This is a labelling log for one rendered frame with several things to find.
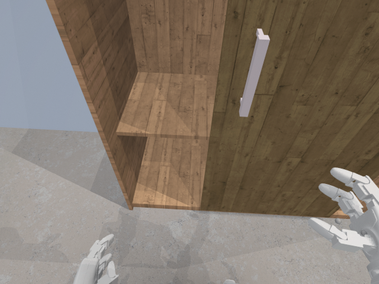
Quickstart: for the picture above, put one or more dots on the handle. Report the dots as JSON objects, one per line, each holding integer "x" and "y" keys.
{"x": 256, "y": 64}

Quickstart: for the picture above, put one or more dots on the right robot forearm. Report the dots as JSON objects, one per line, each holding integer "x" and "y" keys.
{"x": 373, "y": 269}

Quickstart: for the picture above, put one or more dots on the left robot hand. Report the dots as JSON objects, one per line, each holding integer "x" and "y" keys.
{"x": 90, "y": 269}

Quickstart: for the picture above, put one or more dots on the right robot hand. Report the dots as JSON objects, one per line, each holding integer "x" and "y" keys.
{"x": 352, "y": 240}

